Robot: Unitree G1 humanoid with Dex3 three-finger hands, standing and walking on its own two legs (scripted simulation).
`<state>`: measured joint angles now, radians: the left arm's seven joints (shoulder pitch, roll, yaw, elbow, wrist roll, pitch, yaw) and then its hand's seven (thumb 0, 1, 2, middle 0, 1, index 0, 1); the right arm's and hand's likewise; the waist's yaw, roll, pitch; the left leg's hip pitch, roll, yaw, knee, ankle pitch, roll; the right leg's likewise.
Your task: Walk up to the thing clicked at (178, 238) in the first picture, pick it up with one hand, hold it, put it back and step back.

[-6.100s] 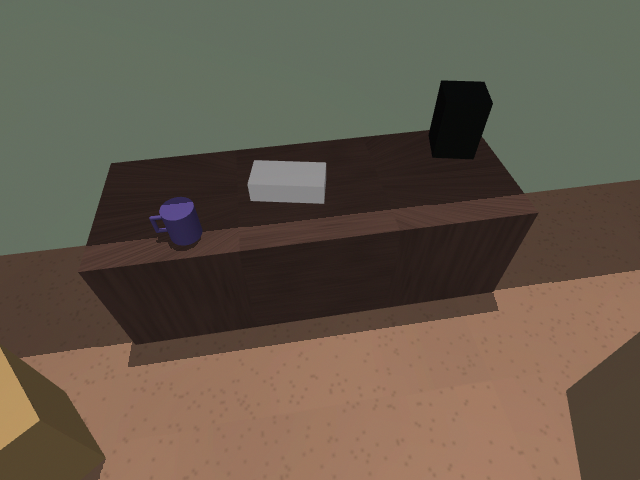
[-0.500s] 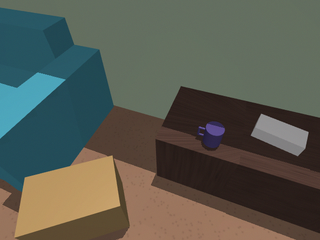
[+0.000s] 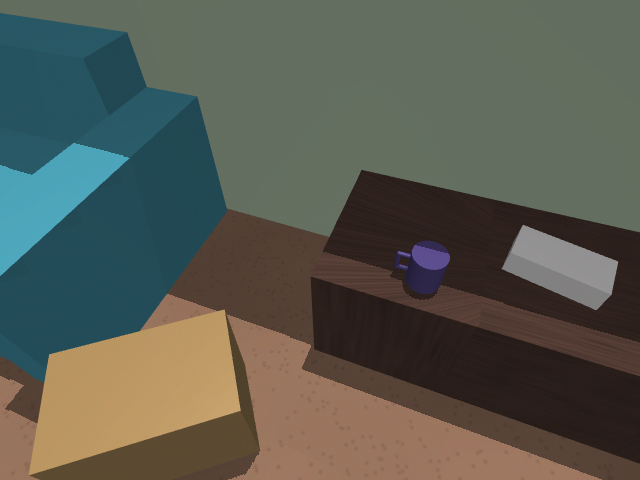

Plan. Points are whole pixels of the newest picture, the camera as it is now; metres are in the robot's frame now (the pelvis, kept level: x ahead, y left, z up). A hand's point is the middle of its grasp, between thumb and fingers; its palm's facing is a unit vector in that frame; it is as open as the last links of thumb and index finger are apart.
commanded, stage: stand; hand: left
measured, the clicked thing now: (419, 265) +0.65 -0.23 -0.31
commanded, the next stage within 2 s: walk up in 0.52 s
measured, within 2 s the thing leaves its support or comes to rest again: neither
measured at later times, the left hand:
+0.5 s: hand out of the picture +0.08 +0.25 -0.15, palm faces -0.02 -0.94 -0.35, open 7.4 cm
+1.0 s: hand out of the picture +0.14 +0.12 -0.17, palm faces -0.23 -0.92 -0.31, open 7.4 cm
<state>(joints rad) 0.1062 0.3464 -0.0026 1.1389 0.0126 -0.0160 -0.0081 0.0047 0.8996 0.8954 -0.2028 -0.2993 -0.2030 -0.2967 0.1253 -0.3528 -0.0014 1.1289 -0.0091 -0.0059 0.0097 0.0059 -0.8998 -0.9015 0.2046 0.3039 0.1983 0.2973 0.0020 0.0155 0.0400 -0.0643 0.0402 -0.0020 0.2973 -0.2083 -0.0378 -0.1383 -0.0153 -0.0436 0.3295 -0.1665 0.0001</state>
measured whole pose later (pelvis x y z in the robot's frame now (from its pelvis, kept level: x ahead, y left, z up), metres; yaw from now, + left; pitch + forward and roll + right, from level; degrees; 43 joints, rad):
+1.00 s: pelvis +0.03 -0.12 -0.03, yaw -13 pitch -3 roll +0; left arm 0.26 0.38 0.09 0.82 0.04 0.06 -0.11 0.00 0.90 0.90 -0.20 -0.30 -0.20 -0.30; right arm 0.21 -0.47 -0.09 0.92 0.00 -0.03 -0.04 0.01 -0.90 -0.90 0.20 0.30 0.20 0.30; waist 0.05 0.01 0.14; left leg -0.39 0.07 0.07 1.06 -0.55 0.02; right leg -0.34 0.02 0.03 0.65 -0.27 -0.03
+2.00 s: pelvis +0.12 -0.29 -0.05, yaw -23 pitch -1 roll +1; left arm 0.16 0.40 0.03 0.86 0.02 -0.03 0.03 0.00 0.90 0.89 -0.21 -0.30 -0.21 -0.30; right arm 0.18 -0.41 -0.08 0.87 -0.02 0.03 0.02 0.01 -0.90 -0.90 0.21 0.30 0.20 0.30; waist 0.00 -0.01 0.15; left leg -0.37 0.01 0.02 0.81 -0.42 0.01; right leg -0.46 -0.04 0.03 0.85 -0.37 0.01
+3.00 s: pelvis +0.13 -0.28 +0.00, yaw -24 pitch -2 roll +0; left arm 0.06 0.34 0.00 1.13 0.01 -0.04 0.00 0.01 0.90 0.90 -0.20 -0.30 -0.20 -0.30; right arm 0.09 -0.36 -0.02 1.12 0.00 0.00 0.02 0.01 -0.90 -0.90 0.20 0.30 0.20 0.30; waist -0.01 0.01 0.05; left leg -0.12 0.02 0.04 0.36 -0.19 0.00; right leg -0.11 0.00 0.01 0.34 -0.19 0.01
